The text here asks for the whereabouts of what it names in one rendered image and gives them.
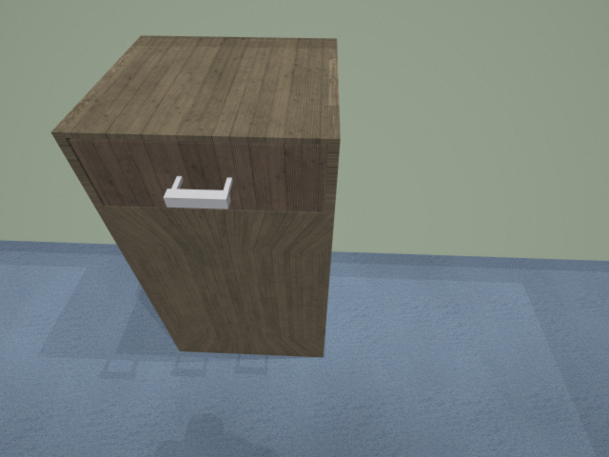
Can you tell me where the drawer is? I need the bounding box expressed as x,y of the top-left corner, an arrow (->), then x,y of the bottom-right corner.
69,138 -> 325,212

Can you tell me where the handle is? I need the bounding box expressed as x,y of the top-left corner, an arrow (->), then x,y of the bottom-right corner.
163,176 -> 233,209

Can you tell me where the cabinet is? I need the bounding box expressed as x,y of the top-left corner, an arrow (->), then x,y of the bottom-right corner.
51,35 -> 341,357

